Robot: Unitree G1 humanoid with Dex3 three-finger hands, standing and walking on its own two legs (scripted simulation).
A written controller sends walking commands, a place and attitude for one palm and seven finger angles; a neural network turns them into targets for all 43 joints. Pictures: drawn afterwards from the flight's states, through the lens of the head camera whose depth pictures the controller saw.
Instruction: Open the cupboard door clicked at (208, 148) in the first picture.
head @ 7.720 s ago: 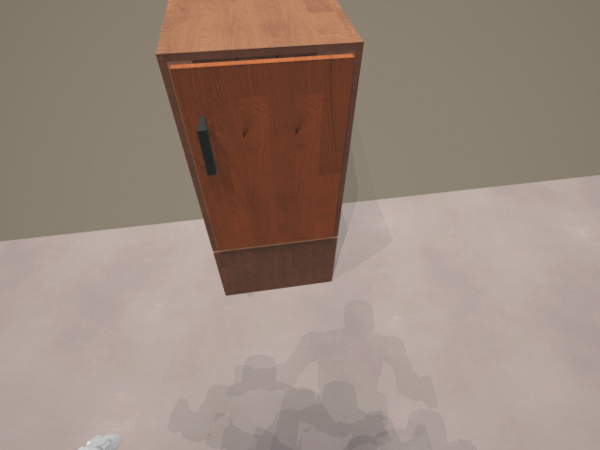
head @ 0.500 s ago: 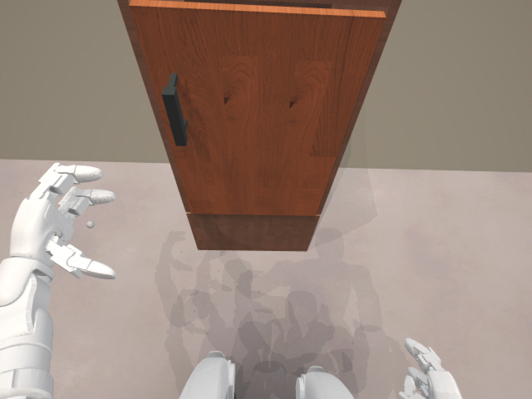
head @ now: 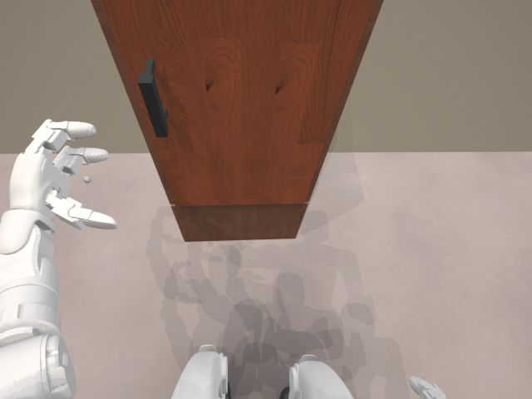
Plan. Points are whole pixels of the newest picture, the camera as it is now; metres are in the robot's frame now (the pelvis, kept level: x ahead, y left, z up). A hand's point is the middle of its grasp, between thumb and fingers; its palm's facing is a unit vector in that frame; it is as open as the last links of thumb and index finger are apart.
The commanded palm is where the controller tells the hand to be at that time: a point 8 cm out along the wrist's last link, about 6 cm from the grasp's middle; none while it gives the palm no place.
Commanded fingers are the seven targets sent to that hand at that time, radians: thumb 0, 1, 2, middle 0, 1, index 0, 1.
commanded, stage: move the hooked fingers beside the handle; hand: left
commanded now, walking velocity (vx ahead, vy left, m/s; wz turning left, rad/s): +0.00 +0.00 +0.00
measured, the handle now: (156, 100) +0.58 +0.20 +0.05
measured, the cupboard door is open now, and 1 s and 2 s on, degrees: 0 0 0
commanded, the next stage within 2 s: slide the fingers in behind the handle in 1.52 s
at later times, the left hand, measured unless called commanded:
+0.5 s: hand (109, 138) +0.49 +0.25 +0.05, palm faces +0.04 -1.00 -0.02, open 14.0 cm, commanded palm +0.48 +0.30 +0.05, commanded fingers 0.00 -0.50 0.30 -0.30 -1.20 -0.30 -1.20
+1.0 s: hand (118, 124) +0.53 +0.25 +0.04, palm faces +0.05 -1.00 -0.02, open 14.0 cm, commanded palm +0.52 +0.29 +0.04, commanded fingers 0.00 -0.50 0.30 -0.30 -1.20 -0.30 -1.20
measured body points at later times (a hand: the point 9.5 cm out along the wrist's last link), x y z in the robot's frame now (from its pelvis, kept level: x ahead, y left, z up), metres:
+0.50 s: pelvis +0.00 +0.01 -0.01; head +0.14 +0.03 +0.41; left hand +0.48 +0.31 +0.05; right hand +0.02 -0.27 -0.12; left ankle +0.04 +0.10 -0.65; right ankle +0.01 -0.11 -0.65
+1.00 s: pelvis +0.00 +0.01 -0.02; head +0.18 +0.04 +0.40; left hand +0.52 +0.31 +0.04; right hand -0.01 -0.26 -0.12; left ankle +0.04 +0.10 -0.65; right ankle +0.01 -0.11 -0.65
